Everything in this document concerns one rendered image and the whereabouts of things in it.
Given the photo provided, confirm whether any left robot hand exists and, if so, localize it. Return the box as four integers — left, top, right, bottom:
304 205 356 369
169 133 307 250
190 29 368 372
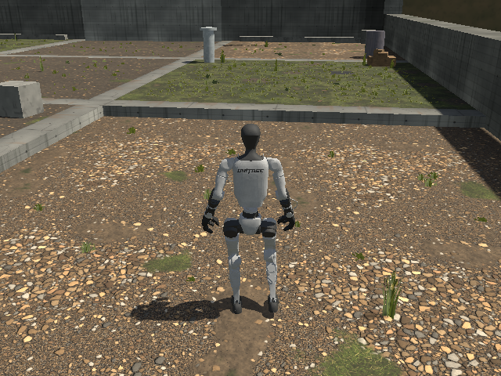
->
201 216 219 233

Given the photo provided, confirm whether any robot right forearm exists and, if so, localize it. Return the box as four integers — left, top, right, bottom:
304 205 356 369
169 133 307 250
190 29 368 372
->
279 188 294 218

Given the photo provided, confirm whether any right robot upper arm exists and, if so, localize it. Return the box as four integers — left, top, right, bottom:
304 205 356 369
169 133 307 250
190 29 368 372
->
267 157 288 201

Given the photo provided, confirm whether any left robot upper arm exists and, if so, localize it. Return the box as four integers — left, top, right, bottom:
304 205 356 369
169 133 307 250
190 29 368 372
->
211 157 234 201

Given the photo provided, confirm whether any right robot hand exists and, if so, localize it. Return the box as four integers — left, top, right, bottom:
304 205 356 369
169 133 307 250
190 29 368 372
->
277 215 295 231

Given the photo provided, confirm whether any right robot foot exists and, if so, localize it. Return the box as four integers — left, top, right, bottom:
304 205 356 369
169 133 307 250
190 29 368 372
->
268 295 279 313

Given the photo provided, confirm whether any robot left forearm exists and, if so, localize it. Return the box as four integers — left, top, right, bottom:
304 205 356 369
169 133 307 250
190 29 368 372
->
204 189 220 219

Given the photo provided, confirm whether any humanoid robot head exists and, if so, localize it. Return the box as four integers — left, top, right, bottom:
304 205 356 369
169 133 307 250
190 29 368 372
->
237 124 264 161

